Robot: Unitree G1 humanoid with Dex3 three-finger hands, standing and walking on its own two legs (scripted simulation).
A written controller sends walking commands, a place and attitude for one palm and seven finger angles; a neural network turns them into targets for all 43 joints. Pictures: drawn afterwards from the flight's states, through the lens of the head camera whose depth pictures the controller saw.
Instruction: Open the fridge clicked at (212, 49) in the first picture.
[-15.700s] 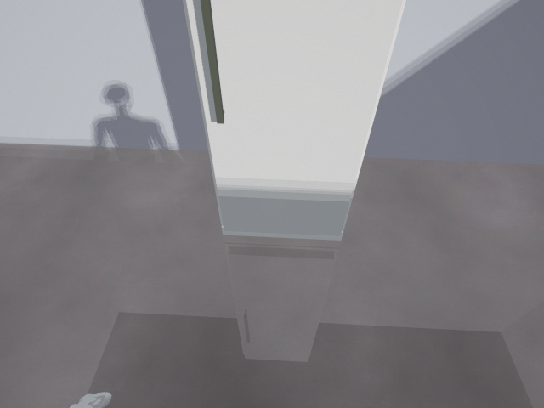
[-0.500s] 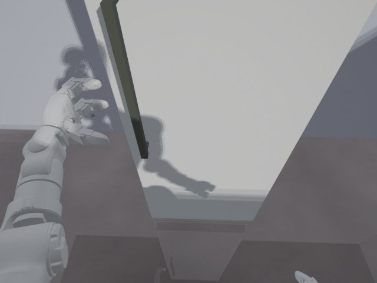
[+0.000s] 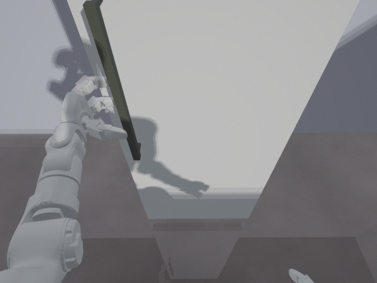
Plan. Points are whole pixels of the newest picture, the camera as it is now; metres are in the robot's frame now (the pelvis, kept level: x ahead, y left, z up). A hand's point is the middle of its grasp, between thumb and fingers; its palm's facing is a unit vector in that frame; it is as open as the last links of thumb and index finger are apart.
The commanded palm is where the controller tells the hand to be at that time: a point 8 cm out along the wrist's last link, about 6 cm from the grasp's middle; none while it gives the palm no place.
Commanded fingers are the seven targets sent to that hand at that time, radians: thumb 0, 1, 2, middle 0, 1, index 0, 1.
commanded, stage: feel for the door with the fingertips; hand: left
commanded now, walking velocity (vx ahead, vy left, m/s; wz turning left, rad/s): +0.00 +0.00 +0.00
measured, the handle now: (122, 98) +0.49 +0.16 +0.13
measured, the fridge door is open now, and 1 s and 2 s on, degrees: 0 0 0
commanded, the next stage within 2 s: slide the fingers in behind the handle in 0.44 s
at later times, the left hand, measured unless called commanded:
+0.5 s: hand (106, 108) +0.44 +0.18 +0.15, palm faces +0.01 -1.00 -0.01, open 13.8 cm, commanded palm +0.42 +0.23 +0.15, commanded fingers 0.00 -0.50 0.30 -0.30 -1.20 -0.30 -1.20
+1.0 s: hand (105, 113) +0.43 +0.18 +0.14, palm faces -0.01 -1.00 +0.02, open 14.0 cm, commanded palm +0.40 +0.23 +0.15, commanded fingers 0.00 -0.50 0.30 -0.30 -1.20 -0.30 -1.20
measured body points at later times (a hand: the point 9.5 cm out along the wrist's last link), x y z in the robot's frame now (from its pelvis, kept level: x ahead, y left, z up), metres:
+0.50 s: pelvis +0.00 -0.01 +0.00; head +0.03 -0.01 +0.45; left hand +0.44 +0.23 +0.15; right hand +0.09 -0.27 -0.11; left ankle +0.00 +0.11 -0.73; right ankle +0.00 -0.11 -0.73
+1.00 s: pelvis +0.00 +0.01 +0.00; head +0.02 +0.00 +0.45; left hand +0.42 +0.23 +0.15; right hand +0.09 -0.25 -0.11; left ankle +0.00 +0.11 -0.73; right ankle +0.00 -0.11 -0.73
